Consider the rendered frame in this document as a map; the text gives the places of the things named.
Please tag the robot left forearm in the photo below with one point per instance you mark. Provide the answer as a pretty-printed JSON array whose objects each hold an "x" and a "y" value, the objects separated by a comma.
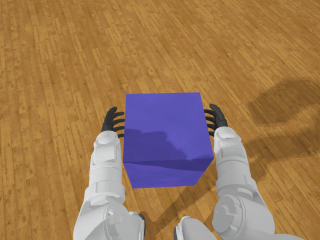
[{"x": 105, "y": 174}]

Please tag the robot right forearm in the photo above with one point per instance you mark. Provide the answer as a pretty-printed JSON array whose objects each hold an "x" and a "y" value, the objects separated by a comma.
[{"x": 232, "y": 167}]

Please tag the robot left shin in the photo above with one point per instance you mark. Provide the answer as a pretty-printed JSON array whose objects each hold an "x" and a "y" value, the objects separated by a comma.
[{"x": 134, "y": 213}]

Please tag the carton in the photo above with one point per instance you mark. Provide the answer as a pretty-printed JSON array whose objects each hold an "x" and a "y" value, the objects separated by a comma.
[{"x": 166, "y": 139}]

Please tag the robot shin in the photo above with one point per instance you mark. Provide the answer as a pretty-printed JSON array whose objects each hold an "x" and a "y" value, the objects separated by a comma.
[
  {"x": 134, "y": 213},
  {"x": 185, "y": 217}
]

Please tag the robot left upper arm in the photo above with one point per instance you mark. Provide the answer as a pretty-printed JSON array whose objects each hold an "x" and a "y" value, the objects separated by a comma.
[{"x": 109, "y": 222}]

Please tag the robot right shin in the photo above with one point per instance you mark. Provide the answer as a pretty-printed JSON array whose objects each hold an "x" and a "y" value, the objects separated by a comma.
[{"x": 185, "y": 217}]

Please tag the robot right upper arm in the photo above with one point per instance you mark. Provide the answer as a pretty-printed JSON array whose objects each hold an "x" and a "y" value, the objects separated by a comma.
[{"x": 238, "y": 218}]

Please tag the robot left hand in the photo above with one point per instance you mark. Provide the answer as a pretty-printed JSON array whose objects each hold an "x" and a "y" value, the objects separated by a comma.
[{"x": 109, "y": 123}]

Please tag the robot right hand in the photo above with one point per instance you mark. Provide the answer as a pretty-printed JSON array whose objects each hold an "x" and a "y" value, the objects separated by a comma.
[{"x": 218, "y": 119}]

